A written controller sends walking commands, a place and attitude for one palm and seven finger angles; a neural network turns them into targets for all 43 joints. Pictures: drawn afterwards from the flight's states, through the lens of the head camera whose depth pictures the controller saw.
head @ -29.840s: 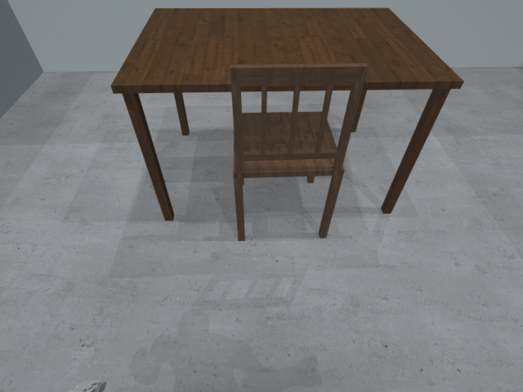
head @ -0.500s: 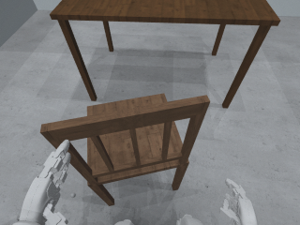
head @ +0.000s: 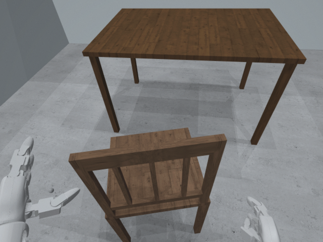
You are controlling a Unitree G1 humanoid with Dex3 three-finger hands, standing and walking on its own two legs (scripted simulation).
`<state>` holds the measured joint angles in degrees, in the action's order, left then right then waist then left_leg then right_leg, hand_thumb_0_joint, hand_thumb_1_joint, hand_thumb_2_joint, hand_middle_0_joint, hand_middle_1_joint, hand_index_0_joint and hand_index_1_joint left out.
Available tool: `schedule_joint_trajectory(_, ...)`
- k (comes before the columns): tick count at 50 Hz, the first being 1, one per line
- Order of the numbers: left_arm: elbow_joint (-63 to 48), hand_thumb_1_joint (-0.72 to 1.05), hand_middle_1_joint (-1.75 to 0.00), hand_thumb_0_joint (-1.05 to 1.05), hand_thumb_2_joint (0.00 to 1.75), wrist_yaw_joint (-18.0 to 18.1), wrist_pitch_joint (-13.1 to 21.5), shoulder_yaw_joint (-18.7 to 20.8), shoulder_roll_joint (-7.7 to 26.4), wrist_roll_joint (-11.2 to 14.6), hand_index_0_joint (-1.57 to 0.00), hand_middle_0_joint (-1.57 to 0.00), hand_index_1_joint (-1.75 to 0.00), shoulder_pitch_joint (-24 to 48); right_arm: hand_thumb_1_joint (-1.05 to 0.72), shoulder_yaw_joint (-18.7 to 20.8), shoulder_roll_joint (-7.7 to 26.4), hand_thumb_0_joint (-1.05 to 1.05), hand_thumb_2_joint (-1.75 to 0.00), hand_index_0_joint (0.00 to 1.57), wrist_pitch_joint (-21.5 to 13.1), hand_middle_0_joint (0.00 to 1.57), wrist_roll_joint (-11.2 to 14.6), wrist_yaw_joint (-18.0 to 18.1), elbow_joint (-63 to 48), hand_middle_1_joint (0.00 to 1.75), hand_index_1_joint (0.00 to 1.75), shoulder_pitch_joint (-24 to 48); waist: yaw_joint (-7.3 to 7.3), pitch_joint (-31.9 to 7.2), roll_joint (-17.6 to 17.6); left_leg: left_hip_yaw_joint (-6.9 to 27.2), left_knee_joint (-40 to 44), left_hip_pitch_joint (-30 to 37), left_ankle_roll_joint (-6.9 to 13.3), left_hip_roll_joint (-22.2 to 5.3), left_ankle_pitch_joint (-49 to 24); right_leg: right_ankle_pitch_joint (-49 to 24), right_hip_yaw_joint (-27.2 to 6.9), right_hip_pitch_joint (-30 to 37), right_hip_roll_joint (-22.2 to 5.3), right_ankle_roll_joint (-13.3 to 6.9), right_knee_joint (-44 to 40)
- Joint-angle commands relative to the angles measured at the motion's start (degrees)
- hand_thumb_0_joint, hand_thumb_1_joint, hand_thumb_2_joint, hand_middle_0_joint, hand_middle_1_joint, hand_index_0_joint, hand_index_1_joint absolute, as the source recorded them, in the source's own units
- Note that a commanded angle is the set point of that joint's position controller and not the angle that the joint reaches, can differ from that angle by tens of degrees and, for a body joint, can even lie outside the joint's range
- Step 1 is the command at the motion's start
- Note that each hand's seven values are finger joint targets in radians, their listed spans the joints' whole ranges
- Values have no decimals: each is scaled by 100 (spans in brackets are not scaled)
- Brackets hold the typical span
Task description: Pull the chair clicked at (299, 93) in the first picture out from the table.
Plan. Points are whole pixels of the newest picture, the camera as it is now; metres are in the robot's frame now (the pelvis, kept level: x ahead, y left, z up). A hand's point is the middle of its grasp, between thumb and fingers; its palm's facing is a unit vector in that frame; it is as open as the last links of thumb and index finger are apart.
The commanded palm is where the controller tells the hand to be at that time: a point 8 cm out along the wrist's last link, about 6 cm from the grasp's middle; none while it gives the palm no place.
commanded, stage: draw the hand back to the body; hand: left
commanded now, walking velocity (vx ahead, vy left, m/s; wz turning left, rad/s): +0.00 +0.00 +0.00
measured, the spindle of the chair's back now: (154, 181) +0.33 +0.07 -0.11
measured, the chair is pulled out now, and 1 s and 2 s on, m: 0.60 0.60 0.60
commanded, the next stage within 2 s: step back with the hand held close in 0.66 s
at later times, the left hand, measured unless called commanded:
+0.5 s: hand (33, 164) +0.21 +0.27 +0.16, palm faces +0.45 -0.78 -0.43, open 7.7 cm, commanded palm +0.16 +0.31 +0.18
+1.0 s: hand (34, 165) +0.21 +0.27 +0.16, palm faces +0.38 -0.79 -0.48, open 7.4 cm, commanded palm +0.14 +0.31 +0.18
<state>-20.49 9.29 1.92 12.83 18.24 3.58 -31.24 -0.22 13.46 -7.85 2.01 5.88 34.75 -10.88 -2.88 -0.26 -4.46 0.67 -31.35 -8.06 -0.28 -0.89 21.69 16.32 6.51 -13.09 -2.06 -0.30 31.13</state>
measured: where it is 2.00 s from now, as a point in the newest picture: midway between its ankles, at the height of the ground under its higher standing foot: outside the picture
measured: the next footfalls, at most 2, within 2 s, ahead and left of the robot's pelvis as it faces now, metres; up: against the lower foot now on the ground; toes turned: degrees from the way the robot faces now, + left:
none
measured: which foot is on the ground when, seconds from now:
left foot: down 0.00-1.00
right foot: down 0.00-1.00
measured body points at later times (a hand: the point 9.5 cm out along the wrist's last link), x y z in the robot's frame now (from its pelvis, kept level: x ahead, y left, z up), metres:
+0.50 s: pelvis +0.01 +0.01 +0.01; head +0.01 -0.02 +0.46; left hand +0.18 +0.31 +0.18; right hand +0.19 -0.22 -0.09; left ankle -0.05 +0.12 -0.73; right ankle +0.01 -0.11 -0.73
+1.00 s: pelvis -0.01 +0.02 +0.01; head +0.01 +0.00 +0.46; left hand +0.18 +0.31 +0.19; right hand +0.17 -0.22 -0.08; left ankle -0.05 +0.12 -0.73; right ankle +0.01 -0.11 -0.73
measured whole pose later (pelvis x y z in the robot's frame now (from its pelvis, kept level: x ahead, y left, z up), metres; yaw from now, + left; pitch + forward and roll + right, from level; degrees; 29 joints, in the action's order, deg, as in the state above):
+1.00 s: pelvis -0.01 +0.02 +0.01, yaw -3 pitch -1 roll -1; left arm -26.2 8.3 6.7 22.3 21.0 2.9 -28.9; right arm 0.6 13.1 -4.0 1.3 3.6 33.5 -7.9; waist -1.2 4.4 -2.8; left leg -3.0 -24.8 -6.6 1.1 -0.3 17.2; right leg 10.2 3.0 -12.6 -2.0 1.0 23.9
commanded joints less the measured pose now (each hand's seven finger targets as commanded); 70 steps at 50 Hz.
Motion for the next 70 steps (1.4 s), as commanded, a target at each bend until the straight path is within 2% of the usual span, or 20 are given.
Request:
schedule_joint_trajectory(1, -1350, 43, -20, 0, 67, 91, 461, 904, 1106, -11, -13, -13, -20, 444, -90, 168, 539, 0, -90, 20, -312, 20, -34, -37, -812, 30, 30, 644, 6, -363, 147, 78, 761, -236, 90, -121, -1962, -1614, -351, 885, -125, -146, -584)
schedule_joint_trajectory(14, -1465, 90, -30, 0, 90, 70, 582, 1595, 1441, 26, -20, -20, -30, 1020, -90, 193, 571, 0, -90, 20, -282, 20, -53, -162, -657, 30, 30, 738, -18, -389, -17, 16, 979, 143, 76, -172, -2469, -2039, -378, 1199, -113, -140, -819)
schedule_joint_trajectory(17, -1100, 90, -30, 0, 90, 16, 533, 1414, 1147, 49, -20, -20, -30, 652, -90, 253, 590, 0, -90, 20, -204, 20, -46, -191, -631, 30, 30, 744, -20, -343, 354, -21, 966, 163, 97, -224, -2641, -2194, -360, 1175, -110, -118, -809)
schedule_joint_trajectory(19, -1034, 90, -30, 0, 90, -23, 509, 1335, 1062, 45, -20, -20, -30, 630, -90, 242, 575, 0, -90, 20, -170, 20, -38, -219, -633, 30, 30, 780, -23, -262, 220, -21, 1007, 115, 83, -220, -2637, -2132, -355, 1163, -116, -122, -834)
schedule_joint_trajectory(22, -1171, 90, -30, 0, 90, -4, 542, 1491, 1276, 42, -20, -20, -30, 723, -90, 278, 609, 0, -90, 20, -129, 20, -53, -206, -655, 30, 30, 781, -35, -390, 333, -15, 1012, 128, 102, -219, -2532, -2099, -369, 1215, -116, -116, -835)
schedule_joint_trajectory(27, -1742, 90, -30, 0, 90, 34, 610, 1614, 1476, 14, -20, -20, -30, 788, -90, 254, 585, 0, -90, 20, -228, 20, -68, -206, -685, 30, 30, 752, -60, -748, -155, 34, 953, 318, 61, -211, -2886, -2219, -403, 1335, -130, -141, -790)
schedule_joint_trajectory(28, -1787, 90, -30, 0, 90, 48, 589, 1664, 1543, 10, -20, -20, -30, 845, -90, 232, 593, 0, -90, 20, -239, 20, -68, -204, -653, 30, 30, 782, -57, -633, -305, 63, 960, 242, 32, -206, -2875, -2186, -419, 1325, -113, -165, -804)
schedule_joint_trajectory(33, -1446, 90, -30, 0, 90, 60, 516, 1560, 1337, 15, -20, -20, -30, 739, -90, 254, 589, 0, -90, 20, -233, 20, -46, -195, -595, 30, 30, 759, -13, -301, -102, 34, 1003, 160, 21, -247, -2745, -2058, -385, 1142, -87, -163, -856)
schedule_joint_trajectory(37, -1076, 90, -30, 0, 90, 13, 488, 1434, 1180, 44, -20, -20, -30, 761, -90, 264, 612, 0, -90, 20, -121, 20, -38, -191, -618, 30, 30, 757, 3, -105, 375, 13, 1101, 17, 68, -253, -2310, -1793, -358, 1059, -79, -134, -894)
schedule_joint_trajectory(38, -1081, 90, -30, 0, 90, 1, 485, 1435, 1205, 46, -20, -20, -30, 812, -90, 262, 628, 0, -90, 20, -108, 20, -28, -191, -612, 30, 30, 784, 10, -31, 260, 29, 1121, -45, 58, -243, -2199, -1699, -378, 1051, -65, -154, -919)
schedule_joint_trajectory(39, -1317, 90, -30, 0, 90, -59, 513, 1012, 844, 24, -20, -20, -30, 739, -90, 225, 599, 0, -90, 20, -140, 20, -47, -219, -706, 30, 30, 821, 8, -67, 137, 22, 1137, -11, 76, -220, -2180, -1641, -372, 1037, -91, -138, -914)
schedule_joint_trajectory(40, -1927, 90, -30, 0, 90, -26, 820, 2076, 2053, 52, -20, -20, -30, 1703, -90, 290, 662, 0, -90, 20, -41, 20, 19, -184, -869, 30, 30, 625, 156, 324, 135, -41, 1023, -236, 184, -418, -1643, -2246, -1042, 560, -352, -133, -1128)
schedule_joint_trajectory(42, -1456, 90, -30, 0, 90, -63, 839, 1683, 1483, 8, -20, -20, -30, 1068, -90, 287, 594, 0, -90, 20, 6, 20, -26, -176, -798, 30, 30, 666, 200, 129, 402, 49, 1025, -219, 167, -366, -1426, -2339, -1080, 689, -491, -143, -1099)
schedule_joint_trajectory(46, -1671, 90, -30, 0, 90, -40, 877, 1586, 1265, -48, -20, -20, -30, 399, -90, 304, 633, 0, -90, 20, 96, 20, -73, -185, -909, 30, 30, 692, 196, -487, -76, 94, 1032, -95, 175, -532, -2322, -2615, -877, 927, -465, -79, -710)
schedule_joint_trajectory(48, -1764, 90, -30, 0, 90, 2, 872, 1723, 1372, -63, -20, -20, -30, 70, -90, 328, 619, 0, -90, 20, 150, 20, -62, -191, -950, 30, 30, 740, 185, -716, -313, 151, 989, -108, 185, -611, -2784, -2662, -797, 991, -465, -63, -564)
schedule_joint_trajectory(52, -1946, 90, -30, 0, 90, 67, 869, 1971, 1503, -74, -20, -20, -30, -350, -90, 398, 528, 0, -90, 20, 267, 20, -63, -169, -1033, 30, 30, 711, 201, -978, 159, 241, 780, -298, 169, -701, -3087, -2726, -735, 970, -469, -61, -377)
schedule_joint_trajectory(59, -1929, 90, -30, 0, 90, 148, 861, 1962, 1456, -21, -20, -20, -30, -381, -90, 432, 491, 0, -90, 20, 238, 20, -29, -43, -972, 30, 30, 638, 253, -798, 97, 333, 763, -818, 194, -747, -2324, -2223, -742, 723, -450, -53, -213)
schedule_joint_trajectory(63, -1846, 90, -30, 0, 90, 196, 799, 1862, 1466, -66, -20, -20, -30, -103, -90, 431, 540, 0, -90, 20, 192, 20, -34, 3, -905, 30, 30, 591, 265, -469, 54, 374, 843, -1389, 246, -705, -1086, -1678, -895, 611, -434, -34, -324)
schedule_joint_trajectory(66, -1906, 90, -30, 0, 90, 217, 801, 1701, 1377, -112, -20, -20, -30, 168, -90, 393, 562, 0, -90, 20, 154, 20, -59, 3, -929, 30, 30, 471, 272, -192, 306, 360, 777, -1711, 247, -530, -68, -786, -1102, 325, -460, -56, -647)
schedule_joint_trajectory(70, -2091, 90, -30, 0, 90, 279, 870, 1757, 1539, -190, -20, -20, -30, 412, -90, 347, 578, 0, -90, 20, 90, 20, -94, 20, -962, 30, 30, 419, 271, -50, 287, 367, 773, -1921, 295, -432, 879, 516, -1299, 3, -490, -46, -1057)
